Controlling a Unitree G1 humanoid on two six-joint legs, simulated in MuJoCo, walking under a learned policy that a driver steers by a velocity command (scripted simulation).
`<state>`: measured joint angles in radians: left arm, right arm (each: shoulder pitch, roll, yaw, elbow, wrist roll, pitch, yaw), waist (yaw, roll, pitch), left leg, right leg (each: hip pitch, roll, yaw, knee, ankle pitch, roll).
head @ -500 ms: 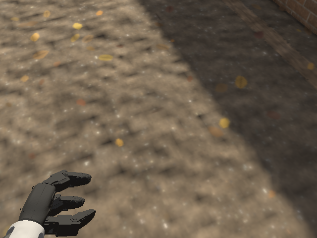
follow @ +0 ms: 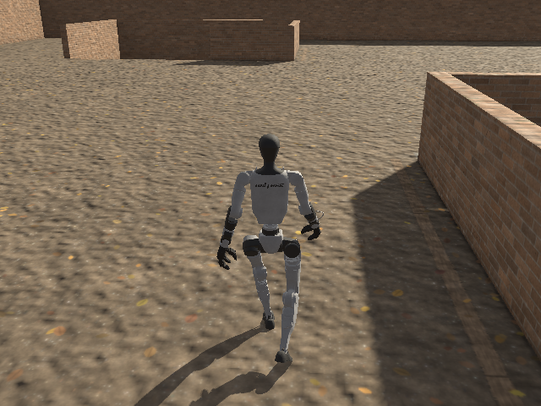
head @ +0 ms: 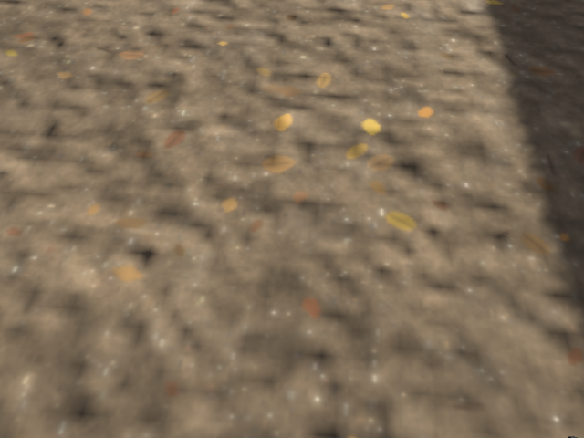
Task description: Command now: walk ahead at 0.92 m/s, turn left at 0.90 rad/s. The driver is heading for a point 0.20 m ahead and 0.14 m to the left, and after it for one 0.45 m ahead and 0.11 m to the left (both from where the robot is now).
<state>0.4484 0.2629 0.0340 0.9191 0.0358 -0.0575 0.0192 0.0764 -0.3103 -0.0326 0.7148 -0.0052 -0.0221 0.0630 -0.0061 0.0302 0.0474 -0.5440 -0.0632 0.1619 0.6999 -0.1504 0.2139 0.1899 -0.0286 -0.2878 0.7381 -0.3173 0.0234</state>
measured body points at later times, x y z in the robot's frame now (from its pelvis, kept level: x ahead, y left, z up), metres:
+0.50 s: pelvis +0.33 -0.02 +0.03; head +0.37 +0.02 +0.47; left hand +0.40 +0.29 -0.06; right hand +0.60 -0.22 -0.06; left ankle +0.21 +0.04 -0.58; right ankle +0.50 -0.06 -0.69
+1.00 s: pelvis +0.38 +0.02 +0.04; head +0.37 +0.03 +0.49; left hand +0.34 +0.30 -0.08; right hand +0.63 -0.09 -0.06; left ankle +0.33 +0.11 -0.69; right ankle +0.48 -0.08 -0.69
